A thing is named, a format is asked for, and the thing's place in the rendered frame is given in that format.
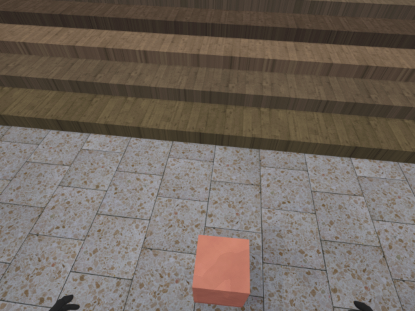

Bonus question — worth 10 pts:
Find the left robot hand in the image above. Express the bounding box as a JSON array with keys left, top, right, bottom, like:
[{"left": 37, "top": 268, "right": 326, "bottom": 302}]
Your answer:
[{"left": 49, "top": 295, "right": 80, "bottom": 311}]

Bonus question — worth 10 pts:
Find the carton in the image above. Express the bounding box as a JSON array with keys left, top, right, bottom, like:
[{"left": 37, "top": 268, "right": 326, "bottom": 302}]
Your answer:
[{"left": 192, "top": 235, "right": 250, "bottom": 308}]

